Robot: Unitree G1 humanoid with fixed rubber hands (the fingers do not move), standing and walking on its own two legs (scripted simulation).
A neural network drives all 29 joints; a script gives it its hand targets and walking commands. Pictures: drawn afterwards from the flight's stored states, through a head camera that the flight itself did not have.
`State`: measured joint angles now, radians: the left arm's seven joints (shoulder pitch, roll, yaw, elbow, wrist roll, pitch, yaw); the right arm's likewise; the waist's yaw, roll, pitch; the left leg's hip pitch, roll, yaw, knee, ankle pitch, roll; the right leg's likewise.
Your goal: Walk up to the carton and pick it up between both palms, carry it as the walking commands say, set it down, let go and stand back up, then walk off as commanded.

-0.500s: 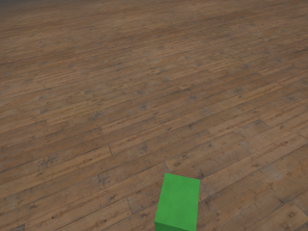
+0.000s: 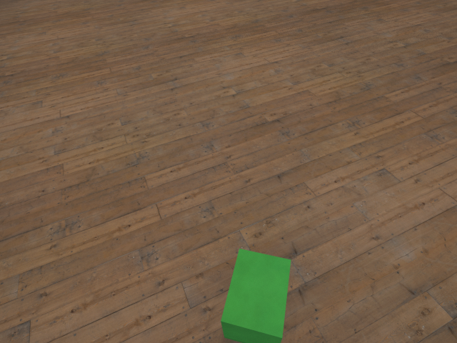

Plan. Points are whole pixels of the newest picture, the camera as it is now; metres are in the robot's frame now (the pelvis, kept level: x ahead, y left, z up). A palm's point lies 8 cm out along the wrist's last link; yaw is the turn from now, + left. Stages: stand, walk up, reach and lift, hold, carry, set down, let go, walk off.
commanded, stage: walk off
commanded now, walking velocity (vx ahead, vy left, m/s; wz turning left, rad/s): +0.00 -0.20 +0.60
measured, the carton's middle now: (257, 298) +0.45 -0.08 -0.67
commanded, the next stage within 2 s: none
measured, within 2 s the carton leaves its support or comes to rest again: neither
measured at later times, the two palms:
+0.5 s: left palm out of the picture -0.02 +0.13 -0.18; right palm (423, 336) +0.17 -0.34 -0.13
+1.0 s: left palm out of the picture +0.02 +0.02 -0.12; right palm out of the picture +0.25 -0.50 -0.14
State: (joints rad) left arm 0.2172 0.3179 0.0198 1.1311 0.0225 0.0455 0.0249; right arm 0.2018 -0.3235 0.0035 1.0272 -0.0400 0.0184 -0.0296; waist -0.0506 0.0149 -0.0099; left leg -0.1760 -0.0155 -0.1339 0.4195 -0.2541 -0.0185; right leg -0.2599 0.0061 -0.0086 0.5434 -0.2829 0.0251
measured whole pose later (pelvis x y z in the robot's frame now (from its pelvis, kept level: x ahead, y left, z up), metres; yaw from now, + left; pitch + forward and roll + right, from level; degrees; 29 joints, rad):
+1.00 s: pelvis +0.07 -0.25 -0.01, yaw +29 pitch +1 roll +0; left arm 0.20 0.24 0.01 0.89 0.04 0.07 0.00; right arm 0.23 -0.35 -0.09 0.91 -0.04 0.07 -0.04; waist -0.05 0.05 0.04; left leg -0.49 0.00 -0.12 1.00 -0.51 -0.04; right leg -0.28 -0.06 -0.09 0.60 -0.34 0.01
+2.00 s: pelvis +0.29 -0.40 -0.01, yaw +64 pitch +1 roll +0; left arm 0.25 0.22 0.01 0.78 0.04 0.06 0.01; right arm 0.15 -0.30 -0.09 0.82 -0.03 0.08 0.00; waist 0.02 0.05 0.06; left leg -0.52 0.01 0.06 1.10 -0.41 -0.04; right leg -0.22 -0.06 -0.27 0.53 -0.32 -0.05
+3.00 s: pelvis +0.44 -0.39 +0.00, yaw +75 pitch +0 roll +0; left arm 0.31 0.17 0.02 0.95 0.01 0.01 0.03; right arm 0.23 -0.18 -0.03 1.02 -0.02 0.01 -0.02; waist 0.02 -0.03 0.02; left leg -0.14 -0.01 0.03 0.44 -0.29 0.01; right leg -0.14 -0.02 -0.12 0.45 -0.30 -0.03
